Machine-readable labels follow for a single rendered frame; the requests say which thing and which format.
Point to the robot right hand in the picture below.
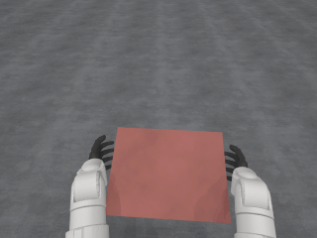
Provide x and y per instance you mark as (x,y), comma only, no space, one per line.
(240,160)

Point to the robot left hand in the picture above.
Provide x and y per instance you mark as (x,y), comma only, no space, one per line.
(96,152)

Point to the robot left forearm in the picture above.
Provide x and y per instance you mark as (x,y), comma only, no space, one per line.
(88,202)

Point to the robot right forearm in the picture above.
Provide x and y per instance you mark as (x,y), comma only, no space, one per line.
(253,207)

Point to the carton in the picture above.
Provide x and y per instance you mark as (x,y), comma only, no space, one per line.
(168,174)

